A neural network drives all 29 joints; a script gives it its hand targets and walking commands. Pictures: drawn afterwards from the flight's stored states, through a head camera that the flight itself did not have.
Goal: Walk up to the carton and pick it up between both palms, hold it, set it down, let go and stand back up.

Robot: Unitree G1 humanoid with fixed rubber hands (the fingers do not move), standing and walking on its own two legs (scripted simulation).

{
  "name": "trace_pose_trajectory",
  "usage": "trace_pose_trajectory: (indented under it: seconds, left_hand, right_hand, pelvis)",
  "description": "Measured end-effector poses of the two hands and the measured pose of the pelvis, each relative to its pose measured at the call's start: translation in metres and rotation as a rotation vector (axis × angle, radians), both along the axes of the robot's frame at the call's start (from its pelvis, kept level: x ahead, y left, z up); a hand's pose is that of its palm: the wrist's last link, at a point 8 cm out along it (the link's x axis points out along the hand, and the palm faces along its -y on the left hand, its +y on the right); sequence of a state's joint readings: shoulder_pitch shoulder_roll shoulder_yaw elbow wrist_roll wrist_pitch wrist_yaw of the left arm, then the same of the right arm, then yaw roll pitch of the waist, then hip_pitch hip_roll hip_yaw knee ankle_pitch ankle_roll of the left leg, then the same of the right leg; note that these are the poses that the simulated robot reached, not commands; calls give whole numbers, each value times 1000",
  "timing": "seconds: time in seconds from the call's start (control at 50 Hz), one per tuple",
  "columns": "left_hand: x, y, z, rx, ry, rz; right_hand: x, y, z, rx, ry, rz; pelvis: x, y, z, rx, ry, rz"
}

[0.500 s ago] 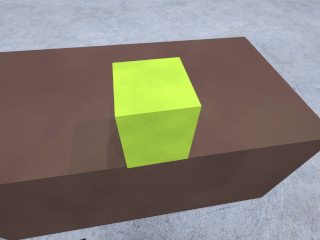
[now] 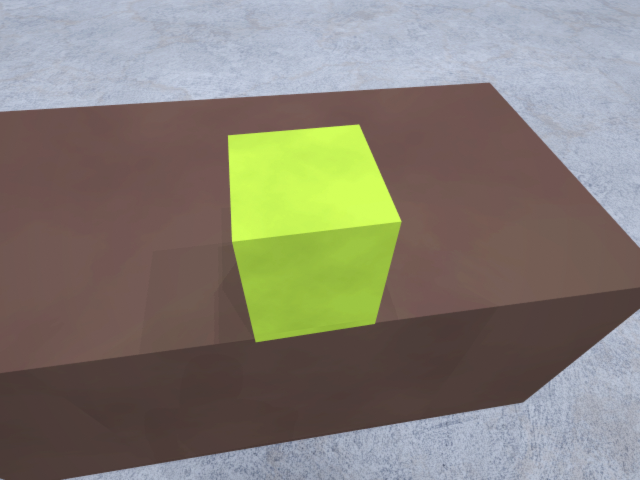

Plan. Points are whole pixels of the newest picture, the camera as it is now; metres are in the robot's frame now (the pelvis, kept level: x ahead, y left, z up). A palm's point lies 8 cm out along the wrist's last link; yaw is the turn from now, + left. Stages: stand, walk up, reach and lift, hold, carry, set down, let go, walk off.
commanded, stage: stand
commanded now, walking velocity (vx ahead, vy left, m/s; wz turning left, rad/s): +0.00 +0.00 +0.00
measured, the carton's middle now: (306, 235) +0.46 +0.04 +0.02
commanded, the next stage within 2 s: walk up in 0.10 s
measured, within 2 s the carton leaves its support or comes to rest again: neither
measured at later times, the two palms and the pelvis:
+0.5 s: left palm out of the picture +0.02 +0.23 -0.14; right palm out of the picture -0.01 -0.27 -0.14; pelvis -0.01 -0.04 -0.01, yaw +3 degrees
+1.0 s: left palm out of the picture -0.08 +0.13 -0.14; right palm out of the picture +0.07 -0.32 -0.14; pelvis -0.02 -0.10 -0.01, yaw +16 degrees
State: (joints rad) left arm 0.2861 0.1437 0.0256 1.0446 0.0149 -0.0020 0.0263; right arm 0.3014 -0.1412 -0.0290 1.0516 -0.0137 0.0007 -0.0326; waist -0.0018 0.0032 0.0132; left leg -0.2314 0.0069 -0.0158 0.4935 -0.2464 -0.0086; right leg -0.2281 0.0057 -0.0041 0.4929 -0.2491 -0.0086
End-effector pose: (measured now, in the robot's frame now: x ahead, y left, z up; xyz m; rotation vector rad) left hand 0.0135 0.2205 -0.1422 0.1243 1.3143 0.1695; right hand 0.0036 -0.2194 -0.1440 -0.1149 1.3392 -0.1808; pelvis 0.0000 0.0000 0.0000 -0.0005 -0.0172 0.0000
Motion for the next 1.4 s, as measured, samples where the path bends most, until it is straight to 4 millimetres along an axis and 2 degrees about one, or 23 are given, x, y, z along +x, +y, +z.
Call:
trace_pose_trajectory:
  seconds: [0.14,0.3,0.36,0.44,0.54,0.58,0.64,0.74,0.82,0.88,1.0,1.06,1.16,1.4]
  left_hand:
    - [-14,-9,-2,-16,56,7]
    - [-23,-14,-5,-30,92,18]
    - [-20,-8,-8,-11,90,-3]
    - [-8,6,-8,55,60,-25]
    - [11,7,4,138,-14,-31]
    - [17,-1,6,161,-65,-16]
    - [13,-20,12,163,-120,30]
    - [-10,-54,23,133,-128,95]
    - [-30,-77,22,99,-125,134]
    - [-50,-89,16,77,-94,164]
    - [-97,-95,1,32,28,210]
    - [-109,-96,2,19,64,228]
    - [-112,-94,3,18,70,240]
    - [-90,-71,-4,33,13,252]
  right_hand:
    - [-14,7,-2,22,56,-8]
    - [-19,13,-3,30,83,-10]
    - [-18,7,-2,4,61,8]
    - [-16,-19,-1,-49,40,18]
    - [-5,-70,-3,-101,0,53]
    - [4,-94,-9,-110,-16,84]
    - [21,-121,-10,-127,-38,135]
    - [51,-139,6,-121,-102,214]
    - [58,-139,10,-95,-93,275]
    - [60,-131,8,-72,-65,315]
    - [69,-105,3,-36,-65,375]
    - [72,-94,4,-13,-69,375]
    - [79,-85,3,-5,-63,405]
    - [84,-83,4,-57,-43,437]
  pelvis:
    - [1,-1,1,1,-4,1]
    - [1,-1,2,-1,-12,0]
    - [-2,-5,-1,10,-13,18]
    - [-8,-19,-5,19,-9,35]
    - [-18,-49,-10,15,1,68]
    - [-21,-63,-16,9,0,85]
    - [-26,-79,-17,-1,-17,123]
    - [-26,-95,-4,18,-23,162]
    - [-24,-102,0,16,-23,196]
    - [-22,-105,0,11,-24,225]
    - [-18,-102,-6,7,-29,277]
    - [-13,-99,-3,7,-27,283]
    - [-8,-94,-2,-8,-27,302]
    - [-7,-83,-7,-23,-27,341]
